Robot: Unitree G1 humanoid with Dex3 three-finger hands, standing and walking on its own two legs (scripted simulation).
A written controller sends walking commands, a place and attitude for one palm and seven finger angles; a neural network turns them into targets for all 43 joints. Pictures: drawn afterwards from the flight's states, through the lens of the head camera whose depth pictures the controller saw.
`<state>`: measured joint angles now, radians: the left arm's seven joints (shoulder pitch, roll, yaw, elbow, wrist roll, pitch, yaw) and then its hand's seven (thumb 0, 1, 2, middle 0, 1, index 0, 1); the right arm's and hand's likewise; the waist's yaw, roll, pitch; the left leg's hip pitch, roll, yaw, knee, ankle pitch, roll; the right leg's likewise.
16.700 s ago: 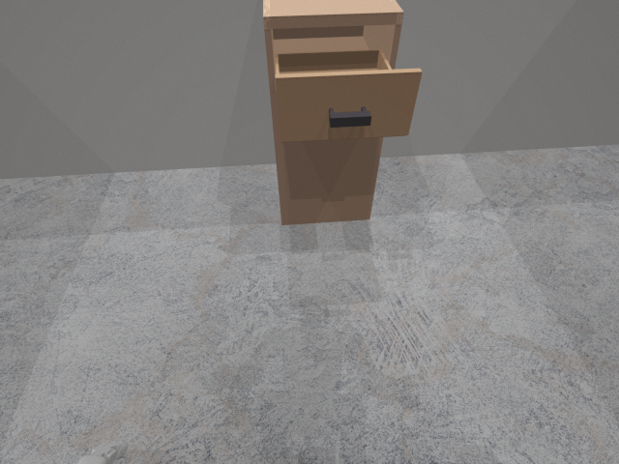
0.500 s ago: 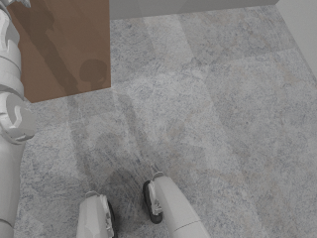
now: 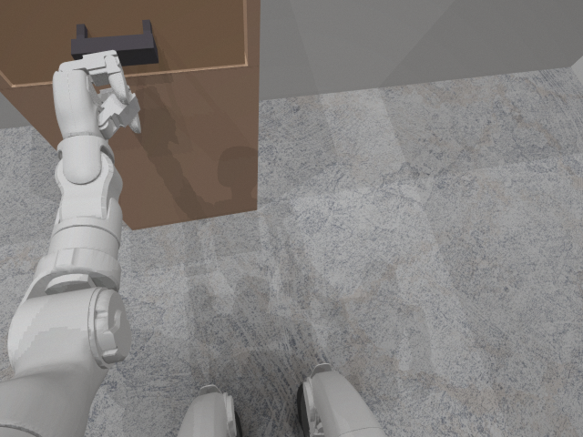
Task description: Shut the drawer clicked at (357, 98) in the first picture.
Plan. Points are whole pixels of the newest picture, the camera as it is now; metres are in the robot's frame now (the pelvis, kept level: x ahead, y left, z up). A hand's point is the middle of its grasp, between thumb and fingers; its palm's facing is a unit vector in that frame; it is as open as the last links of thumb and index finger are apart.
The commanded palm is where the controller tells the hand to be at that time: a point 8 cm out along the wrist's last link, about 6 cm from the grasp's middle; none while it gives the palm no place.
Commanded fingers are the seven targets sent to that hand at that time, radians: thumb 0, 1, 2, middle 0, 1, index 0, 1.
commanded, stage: draw the hand back to the body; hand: left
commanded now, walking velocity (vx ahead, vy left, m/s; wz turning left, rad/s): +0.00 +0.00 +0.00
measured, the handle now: (115, 40) +0.65 +0.17 +0.05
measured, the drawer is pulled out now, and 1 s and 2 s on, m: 0.00 0.00 0.00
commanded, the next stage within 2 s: step back with the hand held close in 1.24 s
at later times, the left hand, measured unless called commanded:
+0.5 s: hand (31, 228) +0.34 +0.19 +0.14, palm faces +0.12 -0.97 -0.22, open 3.3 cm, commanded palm +0.31 +0.24 +0.16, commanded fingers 0.00 0.90 0.90 -1.40 -1.60 -1.40 -1.60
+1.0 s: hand out of the picture +0.19 +0.25 +0.23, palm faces +0.40 -0.84 -0.36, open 3.3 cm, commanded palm +0.13 +0.29 +0.25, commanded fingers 0.00 0.90 0.90 -1.40 -1.60 -1.40 -1.60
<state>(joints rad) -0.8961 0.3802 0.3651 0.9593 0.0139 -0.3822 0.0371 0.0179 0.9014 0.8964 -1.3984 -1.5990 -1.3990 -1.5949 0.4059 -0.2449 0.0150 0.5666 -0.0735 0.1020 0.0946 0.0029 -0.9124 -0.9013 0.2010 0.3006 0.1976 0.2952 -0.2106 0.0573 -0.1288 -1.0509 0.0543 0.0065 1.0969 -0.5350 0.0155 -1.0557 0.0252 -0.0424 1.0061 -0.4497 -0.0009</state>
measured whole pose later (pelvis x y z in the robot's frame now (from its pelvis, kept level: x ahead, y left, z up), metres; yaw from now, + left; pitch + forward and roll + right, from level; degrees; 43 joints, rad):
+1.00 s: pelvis +0.00 +0.00 +0.08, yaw +2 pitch -4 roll -1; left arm 0.42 0.33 0.24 -0.39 -0.06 -0.06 0.09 0.02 0.90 0.90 -1.40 -1.60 -1.40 -1.59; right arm 0.19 -0.22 0.06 0.60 -0.01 -0.05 -0.07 0.01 -0.91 -0.90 0.20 0.30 0.20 0.30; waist 0.06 0.07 0.01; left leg -0.07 0.00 0.01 0.42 -0.28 0.02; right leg -0.09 -0.01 -0.02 0.38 -0.22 0.01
